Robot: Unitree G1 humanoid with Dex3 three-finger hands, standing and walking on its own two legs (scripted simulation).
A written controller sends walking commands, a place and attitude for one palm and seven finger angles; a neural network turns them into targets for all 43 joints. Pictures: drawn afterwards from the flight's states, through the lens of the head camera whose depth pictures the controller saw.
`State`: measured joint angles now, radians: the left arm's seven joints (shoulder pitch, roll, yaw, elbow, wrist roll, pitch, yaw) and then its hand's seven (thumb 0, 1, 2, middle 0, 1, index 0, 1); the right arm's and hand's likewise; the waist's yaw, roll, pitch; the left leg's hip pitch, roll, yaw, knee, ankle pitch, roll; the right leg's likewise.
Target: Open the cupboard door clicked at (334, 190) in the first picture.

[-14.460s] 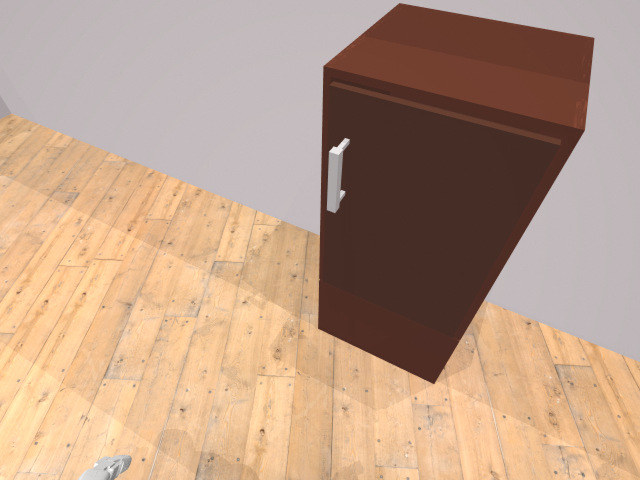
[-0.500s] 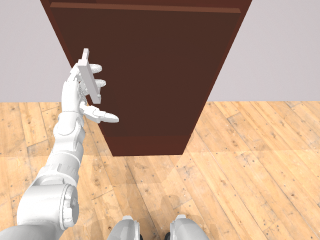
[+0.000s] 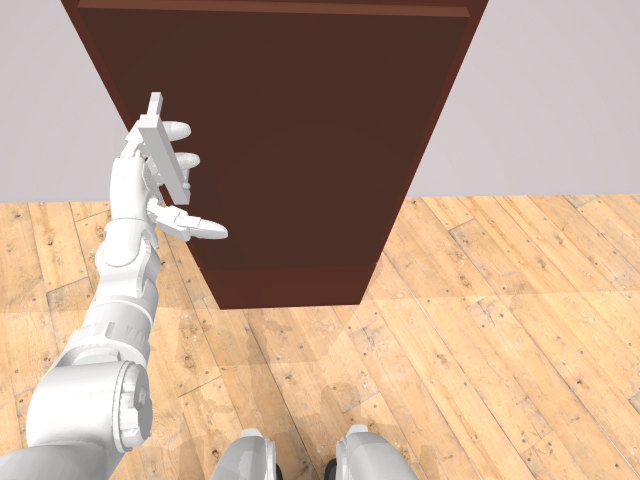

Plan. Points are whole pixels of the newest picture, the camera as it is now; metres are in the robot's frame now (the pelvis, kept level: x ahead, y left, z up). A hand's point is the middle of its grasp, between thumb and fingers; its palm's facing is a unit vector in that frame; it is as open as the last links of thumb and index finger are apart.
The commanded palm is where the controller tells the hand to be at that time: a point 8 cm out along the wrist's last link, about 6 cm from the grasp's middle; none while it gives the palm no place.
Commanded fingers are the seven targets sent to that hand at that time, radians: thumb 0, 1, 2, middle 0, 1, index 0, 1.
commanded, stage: close the thumb around the handle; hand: left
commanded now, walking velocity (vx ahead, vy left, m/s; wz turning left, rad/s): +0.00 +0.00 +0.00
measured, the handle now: (169, 153) +0.52 +0.17 +0.06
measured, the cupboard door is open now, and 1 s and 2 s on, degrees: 0 0 41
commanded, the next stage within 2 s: pull the door open along its arc in 0.78 s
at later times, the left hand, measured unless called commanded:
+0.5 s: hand (178, 186) +0.47 +0.16 +0.05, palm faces +0.01 -1.00 +0.00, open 9.2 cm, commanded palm +0.44 +0.20 +0.06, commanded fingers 0.00 0.73 0.83 -0.39 -1.33 -0.39 -1.33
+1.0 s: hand (189, 189) +0.47 +0.15 +0.05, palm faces +0.03 -1.00 +0.00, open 5.5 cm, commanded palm +0.42 +0.19 +0.06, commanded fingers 0.00 0.90 0.90 -0.40 -1.35 -0.40 -1.35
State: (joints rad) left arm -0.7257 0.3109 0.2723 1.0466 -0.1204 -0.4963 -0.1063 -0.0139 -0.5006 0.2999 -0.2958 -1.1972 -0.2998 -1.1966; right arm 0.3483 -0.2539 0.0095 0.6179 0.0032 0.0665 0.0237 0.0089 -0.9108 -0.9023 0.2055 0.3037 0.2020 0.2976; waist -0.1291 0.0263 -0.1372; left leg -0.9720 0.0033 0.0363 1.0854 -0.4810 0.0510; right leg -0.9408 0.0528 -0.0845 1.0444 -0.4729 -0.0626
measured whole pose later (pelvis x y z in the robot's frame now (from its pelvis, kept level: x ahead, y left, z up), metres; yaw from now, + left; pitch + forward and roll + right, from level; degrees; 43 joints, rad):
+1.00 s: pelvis +0.00 +0.02 +0.00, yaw -1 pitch +21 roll -3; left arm -0.69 0.26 0.24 1.00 -0.10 -0.48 -0.02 0.01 0.78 0.83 -0.36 -1.35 -0.36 -1.35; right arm 0.35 -0.24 0.00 0.61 -0.01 0.09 0.05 0.01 -0.91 -0.90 0.21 0.30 0.20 0.30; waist -0.13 0.04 -0.14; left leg -0.96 0.00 0.05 1.09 -0.49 0.08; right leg -0.93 0.05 -0.07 1.04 -0.47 -0.04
